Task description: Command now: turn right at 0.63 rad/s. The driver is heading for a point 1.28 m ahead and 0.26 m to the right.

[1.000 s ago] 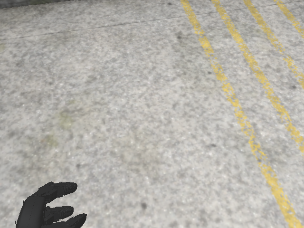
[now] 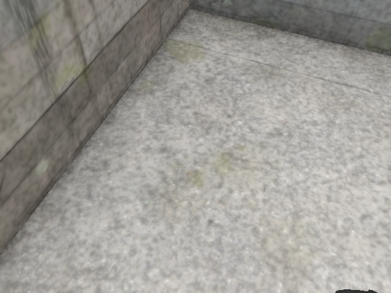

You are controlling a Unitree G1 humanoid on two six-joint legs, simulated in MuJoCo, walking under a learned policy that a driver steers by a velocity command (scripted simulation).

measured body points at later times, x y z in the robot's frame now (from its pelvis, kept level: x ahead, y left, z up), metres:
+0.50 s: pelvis +0.18 -0.12 -0.01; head +0.21 -0.15 +0.44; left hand +0.25 +0.16 -0.12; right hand +0.30 -0.42 -0.10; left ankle +0.38 -0.05 -0.69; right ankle -0.02 -0.13 -0.74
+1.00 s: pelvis +0.60 -0.27 -0.01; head +0.64 -0.28 +0.44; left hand +0.93 -0.16 -0.04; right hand +0.47 -0.53 -0.13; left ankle +0.46 -0.14 -0.74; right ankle +0.76 -0.48 -0.71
